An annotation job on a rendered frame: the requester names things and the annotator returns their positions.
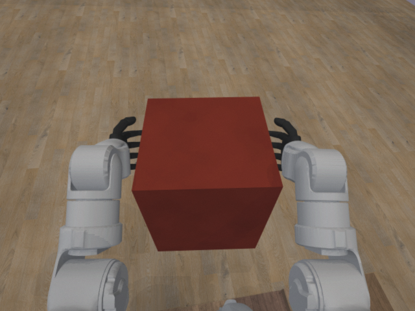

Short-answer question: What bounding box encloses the right robot upper arm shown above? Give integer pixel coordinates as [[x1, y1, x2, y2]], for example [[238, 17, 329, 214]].
[[289, 259, 370, 311]]

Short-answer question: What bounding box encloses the right robot forearm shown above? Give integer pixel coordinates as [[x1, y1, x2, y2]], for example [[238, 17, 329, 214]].
[[281, 141, 370, 300]]

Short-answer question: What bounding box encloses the left robot upper arm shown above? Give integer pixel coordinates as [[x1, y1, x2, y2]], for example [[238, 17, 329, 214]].
[[48, 259, 129, 311]]

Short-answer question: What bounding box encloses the carton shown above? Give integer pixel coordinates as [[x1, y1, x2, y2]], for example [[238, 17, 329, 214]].
[[132, 97, 283, 251]]

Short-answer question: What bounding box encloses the left robot forearm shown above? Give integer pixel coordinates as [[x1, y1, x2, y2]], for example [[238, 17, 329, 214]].
[[47, 139, 131, 311]]

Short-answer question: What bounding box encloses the right robot shin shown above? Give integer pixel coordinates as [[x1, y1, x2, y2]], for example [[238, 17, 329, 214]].
[[224, 299, 236, 305]]

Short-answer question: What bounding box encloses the robot right hand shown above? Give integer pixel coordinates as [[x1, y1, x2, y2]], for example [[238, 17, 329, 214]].
[[268, 118, 301, 171]]

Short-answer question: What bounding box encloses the robot left hand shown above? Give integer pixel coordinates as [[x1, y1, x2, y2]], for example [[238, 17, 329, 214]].
[[109, 117, 142, 170]]

